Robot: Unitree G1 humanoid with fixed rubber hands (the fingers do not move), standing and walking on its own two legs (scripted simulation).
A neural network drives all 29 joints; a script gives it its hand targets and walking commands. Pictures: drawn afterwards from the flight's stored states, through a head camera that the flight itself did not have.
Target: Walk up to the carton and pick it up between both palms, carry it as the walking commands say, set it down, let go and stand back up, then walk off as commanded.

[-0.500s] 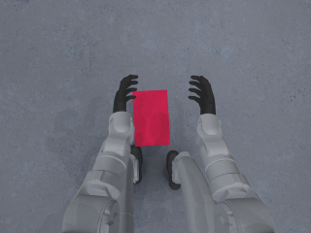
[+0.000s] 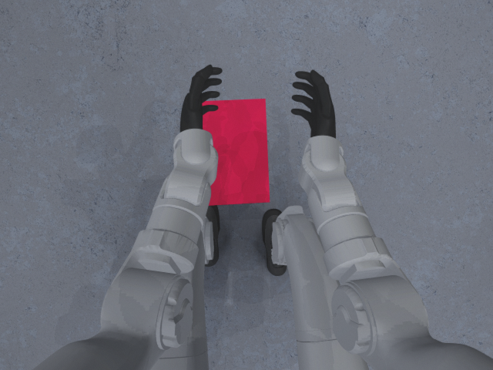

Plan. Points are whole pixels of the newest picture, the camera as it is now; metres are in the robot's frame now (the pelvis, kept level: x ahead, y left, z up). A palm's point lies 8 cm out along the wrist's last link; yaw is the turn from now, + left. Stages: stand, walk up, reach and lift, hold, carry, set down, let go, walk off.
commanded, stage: set down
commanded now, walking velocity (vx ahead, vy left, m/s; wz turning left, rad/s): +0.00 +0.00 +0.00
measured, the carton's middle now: (234, 153) +0.39 +0.01 -0.53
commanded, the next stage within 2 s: none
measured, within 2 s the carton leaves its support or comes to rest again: neither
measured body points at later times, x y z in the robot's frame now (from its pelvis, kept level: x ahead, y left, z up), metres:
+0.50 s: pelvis +0.00 +0.00 -0.07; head +0.35 +0.00 +0.21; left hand +0.48 +0.06 -0.25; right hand +0.46 -0.11 -0.24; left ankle +0.11 +0.10 -0.58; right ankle +0.07 -0.11 -0.58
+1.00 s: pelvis +0.00 -0.01 -0.12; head +0.37 -0.01 +0.12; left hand +0.51 +0.06 -0.33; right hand +0.49 -0.12 -0.32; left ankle +0.11 +0.10 -0.58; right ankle +0.07 -0.11 -0.58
